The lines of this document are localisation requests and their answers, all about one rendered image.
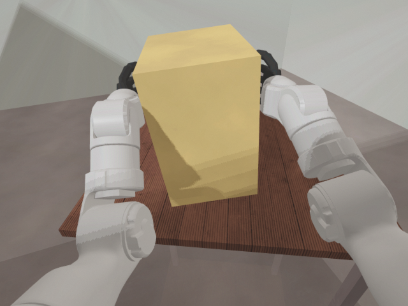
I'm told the right robot hand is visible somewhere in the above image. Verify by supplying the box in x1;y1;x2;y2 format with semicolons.
257;50;281;104

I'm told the table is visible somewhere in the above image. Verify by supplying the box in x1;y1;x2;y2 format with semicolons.
59;110;402;306

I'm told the right robot forearm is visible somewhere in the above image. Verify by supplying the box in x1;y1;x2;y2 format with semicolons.
260;75;397;218

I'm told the left robot hand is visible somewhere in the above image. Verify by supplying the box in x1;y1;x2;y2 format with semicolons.
117;61;137;93

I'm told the right robot upper arm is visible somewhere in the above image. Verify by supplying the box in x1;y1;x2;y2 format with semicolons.
307;170;408;306

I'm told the left robot forearm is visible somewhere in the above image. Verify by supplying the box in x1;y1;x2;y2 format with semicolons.
76;89;145;250

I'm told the carton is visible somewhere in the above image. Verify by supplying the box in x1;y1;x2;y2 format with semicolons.
132;24;261;207

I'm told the left robot upper arm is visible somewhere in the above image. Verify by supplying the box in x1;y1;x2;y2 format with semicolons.
10;201;156;306

